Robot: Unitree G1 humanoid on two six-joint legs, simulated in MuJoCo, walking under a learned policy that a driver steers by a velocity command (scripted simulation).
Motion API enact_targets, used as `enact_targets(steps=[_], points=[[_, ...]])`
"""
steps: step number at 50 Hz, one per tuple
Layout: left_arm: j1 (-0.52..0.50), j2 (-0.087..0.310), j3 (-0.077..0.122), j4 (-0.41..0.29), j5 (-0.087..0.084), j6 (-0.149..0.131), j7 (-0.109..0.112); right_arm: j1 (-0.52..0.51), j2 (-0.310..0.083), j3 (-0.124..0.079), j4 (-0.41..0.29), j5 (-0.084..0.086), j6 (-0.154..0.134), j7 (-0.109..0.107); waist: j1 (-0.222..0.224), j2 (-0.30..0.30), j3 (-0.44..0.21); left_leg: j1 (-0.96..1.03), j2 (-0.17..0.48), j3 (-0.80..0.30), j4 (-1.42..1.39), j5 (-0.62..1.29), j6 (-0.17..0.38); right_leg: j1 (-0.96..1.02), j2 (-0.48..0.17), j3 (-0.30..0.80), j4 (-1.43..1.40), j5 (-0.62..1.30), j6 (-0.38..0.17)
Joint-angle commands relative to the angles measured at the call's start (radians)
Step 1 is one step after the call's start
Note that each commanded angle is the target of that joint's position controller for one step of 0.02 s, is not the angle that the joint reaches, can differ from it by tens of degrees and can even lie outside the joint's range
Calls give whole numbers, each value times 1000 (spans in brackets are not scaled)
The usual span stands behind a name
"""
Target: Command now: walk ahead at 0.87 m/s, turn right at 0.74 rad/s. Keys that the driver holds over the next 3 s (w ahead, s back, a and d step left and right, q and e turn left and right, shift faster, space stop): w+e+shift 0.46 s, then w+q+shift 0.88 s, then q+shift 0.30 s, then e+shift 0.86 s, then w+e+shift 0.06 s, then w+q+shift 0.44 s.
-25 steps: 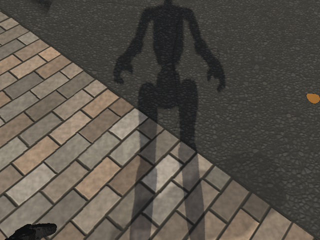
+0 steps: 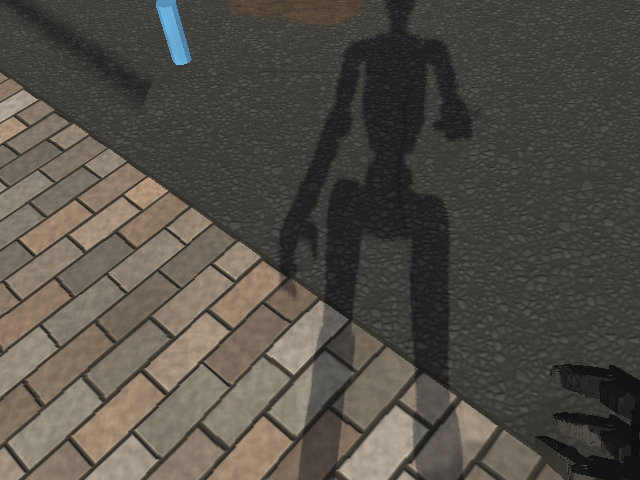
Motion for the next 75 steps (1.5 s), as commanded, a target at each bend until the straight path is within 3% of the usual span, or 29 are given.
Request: enact_targets(steps=[1,2,3,7,13,18,21,22,23,24,26,29,33,40,44,45,46,47,48,49,51,57,63,66,67,68,69,71,75], points=[[-226,146,32,-144,14,-29,-7,293,-208,-88,-22,11,-8,-37,-300,-125,-178,733,142,-72,-12,-50,81,-472,-50,57,297,340,-47],[-158,43,-2,-187,-2,-45,-3,464,-279,-101,23,-26,8,-35,-306,182,-386,1042,421,-504,-67,-390,229,-747,48,-96,636,-48,-5],[-142,88,-2,-200,-36,-46,8,439,-231,-91,34,-36,13,-20,-279,302,-311,942,496,-697,-127,-572,271,-884,-54,-169,827,-109,-1],[-331,111,15,-214,6,-19,-10,359,-84,-45,87,-61,34,-20,-238,78,69,556,339,-229,-210,-166,205,-937,-182,-254,938,81,-9],[-423,81,-10,-308,7,11,-50,188,-112,-47,116,-39,15,-15,-119,56,173,257,280,142,-345,132,165,-848,-230,-287,777,287,25],[-533,149,12,-336,16,-5,-80,301,-249,-73,165,-44,19,-18,-130,23,113,360,255,317,-253,882,117,-513,-49,-514,456,405,-61],[-71,322,102,-238,-4,25,-67,247,-312,-84,129,-36,45,-23,147,107,-160,270,275,308,391,1305,97,93,50,-508,403,303,-163],[38,359,116,-175,-14,41,-49,276,-204,-51,128,-42,30,-23,137,-74,-146,-34,137,282,805,336,44,380,-16,-337,346,318,-199],[-96,436,109,-240,14,22,-47,430,-56,6,44,-44,-8,-5,-85,-404,-310,-385,-23,113,1195,-420,23,592,-261,306,153,6,-411],[-81,329,93,-274,30,7,-44,338,-189,-6,43,-13,-45,4,16,-211,-448,-420,32,-61,1157,-285,73,585,-326,517,-52,-306,-392],[-152,283,75,-240,43,-33,-48,230,-177,0,35,22,-41,-16,-57,63,-118,-396,113,-18,1003,-172,87,194,-317,381,-151,-172,-293],[-315,172,34,-241,74,-59,-47,336,-152,-3,110,6,30,-13,-182,-16,11,-221,228,-9,900,-91,78,-192,-228,38,-151,92,-244],[-266,156,28,-178,61,-92,-36,196,-81,20,83,-13,67,-13,-144,-44,133,-285,214,35,669,128,53,-305,-131,-295,-232,390,-143],[-167,207,30,-113,64,-94,9,9,-73,16,48,6,14,58,-69,-54,138,-223,50,193,164,496,103,14,-151,-494,-264,831,18],[-254,297,59,-133,104,-28,54,310,-190,-43,89,23,53,64,-282,-196,-63,47,-75,287,248,208,175,194,-229,-514,200,1683,64],[-361,316,66,-168,107,-22,52,598,-247,-71,162,21,77,48,-427,-173,-155,338,-27,181,265,177,223,41,-229,-493,520,1668,55],[-433,214,37,-185,100,-41,26,752,-262,-67,218,14,99,27,-483,79,-142,558,21,94,254,180,262,-233,-65,-501,1026,752,59],[-257,30,-16,-252,49,-78,-7,646,-241,-54,196,-33,75,31,-255,430,-201,827,178,-424,165,-207,469,-757,90,-304,1385,-200,108],[-290,118,-26,-279,15,-121,-32,558,-177,-46,136,-45,70,24,-280,238,-272,815,266,-743,-126,-591,487,-826,57,-181,1318,-90,24],[-397,178,-11,-307,6,-138,-39,520,-146,-41,117,-48,58,23,-261,47,-142,662,258,-753,-228,-600,417,-798,13,-179,1167,5,-35],[-412,158,-13,-301,46,-137,-28,385,-147,-40,89,-39,33,36,-143,-162,7,347,194,-653,-242,-413,402,-688,-45,-174,965,80,-30],[-574,117,-22,-363,89,-98,4,355,-126,-32,105,2,42,-8,-163,-41,137,-34,-2,-287,-248,36,346,-495,-72,-278,445,308,102],[-668,162,20,-408,17,-113,0,424,-135,-48,161,18,64,-27,-227,82,47,106,11,-365,-111,-22,236,-257,-8,-235,78,509,126],[-298,245,76,-344,1,-120,10,341,-139,-49,129,-24,79,-19,0,107,-210,159,7,-311,347,330,152,128,-84,-226,155,338,48],[-54,297,84,-302,5,-103,19,356,-26,-12,93,-65,78,-12,53,-51,-387,-32,-38,-224,699,-87,139,450,-268,-12,222,96,8],[-83,373,91,-269,55,-99,-8,538,20,15,39,24,68,-6,-96,-600,-494,-360,-91,-125,1000,-412,97,627,-521,642,-29,-224,-193],[-160,246,75,-312,65,-87,-6,480,-82,3,76,37,82,-22,-54,-407,-342,-465,17,-99,1075,-327,81,528,-470,608,-79,-323,-171],[-258,169,53,-296,78,-64,2,223,-153,-22,29,-22,100,-24,-34,-24,-45,-417,74,-17,1023,-228,61,193,-361,141,-48,332,-104],[-365,122,41,-212,49,-64,3,210,-84,-22,-22,3,131,-5,-145,-124,42,-335,154,28,795,-244,37,-59,-285,-191,-70,779,-98]])
Next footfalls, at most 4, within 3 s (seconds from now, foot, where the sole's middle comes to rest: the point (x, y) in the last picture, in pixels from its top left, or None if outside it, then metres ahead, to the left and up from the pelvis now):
0.02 left None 0.11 0.15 -0.77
0.44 right None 0.48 -0.21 -0.77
0.90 left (537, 288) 0.96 -0.31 -0.77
1.32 right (626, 185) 1.32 -0.57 -0.77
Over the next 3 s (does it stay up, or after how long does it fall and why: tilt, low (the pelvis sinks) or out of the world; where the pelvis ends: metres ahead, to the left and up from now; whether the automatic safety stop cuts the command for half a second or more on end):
stays up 1.72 -0.48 0.00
